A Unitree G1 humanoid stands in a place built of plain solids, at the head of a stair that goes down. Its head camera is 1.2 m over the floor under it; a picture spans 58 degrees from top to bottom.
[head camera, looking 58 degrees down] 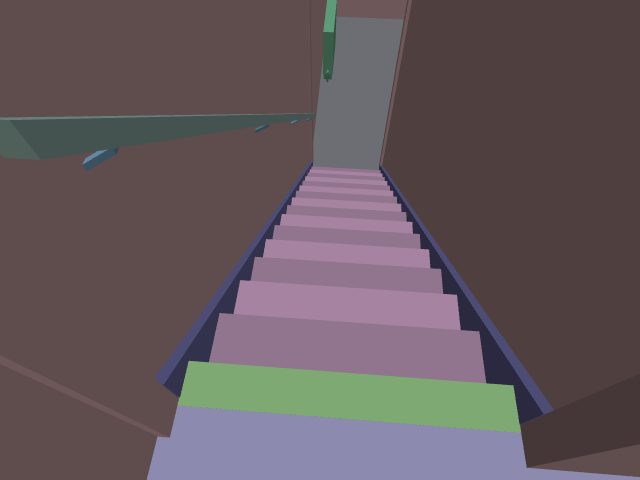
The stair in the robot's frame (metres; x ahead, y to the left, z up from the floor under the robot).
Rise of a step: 0.20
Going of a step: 0.23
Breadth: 0.89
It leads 4 degrees to the right of straight ahead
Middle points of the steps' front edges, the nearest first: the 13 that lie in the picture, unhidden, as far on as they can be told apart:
0.32 -0.08 0.00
0.55 -0.10 -0.21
0.78 -0.11 -0.41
1.00 -0.13 -0.61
1.23 -0.15 -0.82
1.46 -0.16 -1.02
1.69 -0.18 -1.22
1.92 -0.20 -1.42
2.15 -0.22 -1.63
2.38 -0.23 -1.83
2.60 -0.25 -2.03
2.83 -0.27 -2.24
3.06 -0.28 -2.44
